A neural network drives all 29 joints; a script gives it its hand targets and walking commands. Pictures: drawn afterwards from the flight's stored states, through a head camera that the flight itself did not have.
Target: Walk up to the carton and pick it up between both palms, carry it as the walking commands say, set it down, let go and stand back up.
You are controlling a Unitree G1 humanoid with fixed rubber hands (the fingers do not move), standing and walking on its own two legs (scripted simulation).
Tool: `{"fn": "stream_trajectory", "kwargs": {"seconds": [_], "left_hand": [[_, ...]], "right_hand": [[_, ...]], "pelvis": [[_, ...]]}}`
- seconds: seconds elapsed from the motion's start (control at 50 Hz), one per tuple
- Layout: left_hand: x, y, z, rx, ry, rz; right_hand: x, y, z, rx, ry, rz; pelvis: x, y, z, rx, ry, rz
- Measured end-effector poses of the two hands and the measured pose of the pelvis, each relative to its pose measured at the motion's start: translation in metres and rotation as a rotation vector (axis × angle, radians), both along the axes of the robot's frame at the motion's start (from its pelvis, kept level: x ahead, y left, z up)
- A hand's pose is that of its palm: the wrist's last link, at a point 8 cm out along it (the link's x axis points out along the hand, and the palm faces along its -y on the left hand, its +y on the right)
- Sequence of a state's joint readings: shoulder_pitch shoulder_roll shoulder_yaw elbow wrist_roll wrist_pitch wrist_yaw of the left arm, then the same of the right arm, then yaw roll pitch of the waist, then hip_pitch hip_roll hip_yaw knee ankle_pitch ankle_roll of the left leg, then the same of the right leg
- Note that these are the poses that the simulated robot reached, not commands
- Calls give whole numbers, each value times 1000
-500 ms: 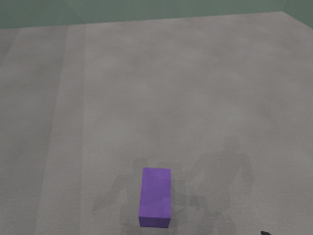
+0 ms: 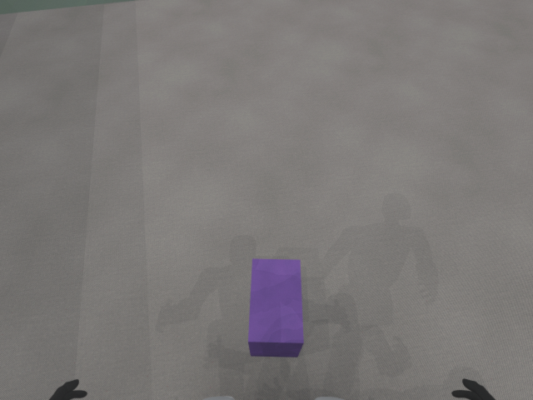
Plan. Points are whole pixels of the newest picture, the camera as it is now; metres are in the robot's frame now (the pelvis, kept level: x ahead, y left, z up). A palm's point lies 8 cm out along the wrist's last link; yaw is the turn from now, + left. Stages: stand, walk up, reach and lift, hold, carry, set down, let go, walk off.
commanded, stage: walk up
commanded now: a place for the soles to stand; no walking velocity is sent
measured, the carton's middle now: (275, 308) +0.45 -0.02 -0.65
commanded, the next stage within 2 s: stand in 1.74 s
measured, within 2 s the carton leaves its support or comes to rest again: neither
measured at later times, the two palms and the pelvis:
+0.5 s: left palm out of the picture +0.08 +0.36 -0.11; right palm out of the picture +0.09 -0.25 -0.09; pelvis -0.01 +0.06 +0.01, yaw -1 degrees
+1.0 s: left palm out of the picture +0.08 +0.35 -0.09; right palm out of the picture +0.08 -0.27 -0.09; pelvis -0.01 +0.04 +0.02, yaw -3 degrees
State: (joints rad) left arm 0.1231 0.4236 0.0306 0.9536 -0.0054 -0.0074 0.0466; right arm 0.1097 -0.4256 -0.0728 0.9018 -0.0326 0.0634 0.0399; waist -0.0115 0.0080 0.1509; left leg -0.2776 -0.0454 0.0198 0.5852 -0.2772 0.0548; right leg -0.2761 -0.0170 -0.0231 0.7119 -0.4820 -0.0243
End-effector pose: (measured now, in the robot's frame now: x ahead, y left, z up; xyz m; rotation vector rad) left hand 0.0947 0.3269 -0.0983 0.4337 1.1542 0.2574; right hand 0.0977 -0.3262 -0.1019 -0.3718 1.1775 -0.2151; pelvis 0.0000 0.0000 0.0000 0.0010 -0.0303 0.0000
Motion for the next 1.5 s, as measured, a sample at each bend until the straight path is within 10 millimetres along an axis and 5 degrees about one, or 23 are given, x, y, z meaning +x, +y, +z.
{"fn": "stream_trajectory", "kwargs": {"seconds": [0.18, 0.34, 0.54, 0.82, 1.22, 1.5], "left_hand": [[-28, 15, 4, 12, 18, -20], [-19, 35, -7, -67, -38, 2], [-15, 37, -15, -141, -14, -7], [-21, 36, -7, -112, 57, -8], [-4, 1, 6, -95, 15, -48], [5, -8, -2, -135, 6, -61]], "right_hand": [[-2, 43, -14, 82, -29, -1], [-21, 63, -6, 27, -8, 17], [-4, 78, 20, -5, -82, -3], [4, 73, 21, 18, -100, -26], [-44, 38, 5, 38, -15, -98], [-71, 37, 9, 22, 24, -131]], "pelvis": [[-6, 19, -1, 8, -13, 0], [-10, 44, -2, 6, -17, 12], [-6, 61, 8, -5, -18, -22], [-5, 55, 15, 8, -18, -50], [-12, 29, 16, 7, -26, -55], [-13, 28, 17, 4, -22, -71]]}}
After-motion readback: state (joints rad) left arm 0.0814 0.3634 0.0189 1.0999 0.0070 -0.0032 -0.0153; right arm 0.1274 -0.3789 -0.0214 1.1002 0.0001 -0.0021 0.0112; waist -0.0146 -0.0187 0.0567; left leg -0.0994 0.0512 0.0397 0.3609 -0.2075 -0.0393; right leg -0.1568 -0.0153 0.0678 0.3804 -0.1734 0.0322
